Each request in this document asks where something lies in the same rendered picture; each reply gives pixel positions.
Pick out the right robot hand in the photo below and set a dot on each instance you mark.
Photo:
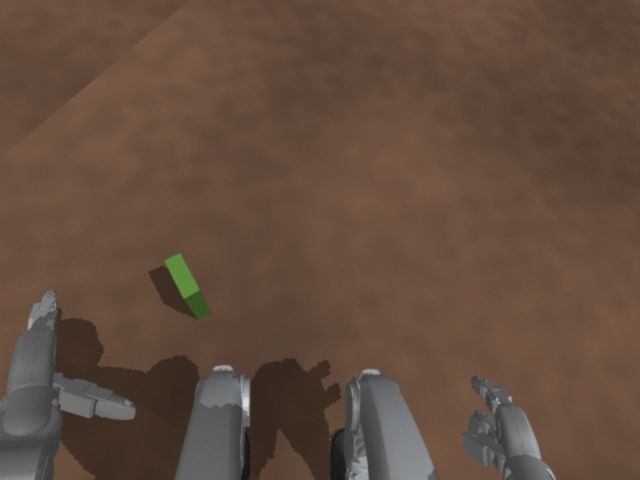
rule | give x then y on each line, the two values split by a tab
509	434

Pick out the left robot hand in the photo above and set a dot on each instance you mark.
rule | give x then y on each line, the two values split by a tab
33	363

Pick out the carton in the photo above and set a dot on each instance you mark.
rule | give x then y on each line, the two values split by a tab
187	286

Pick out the left robot arm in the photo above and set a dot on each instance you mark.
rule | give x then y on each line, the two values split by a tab
30	429

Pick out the right robot foot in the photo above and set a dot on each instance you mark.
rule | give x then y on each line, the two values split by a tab
337	459

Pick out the right robot arm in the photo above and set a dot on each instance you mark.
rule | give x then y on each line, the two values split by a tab
525	467

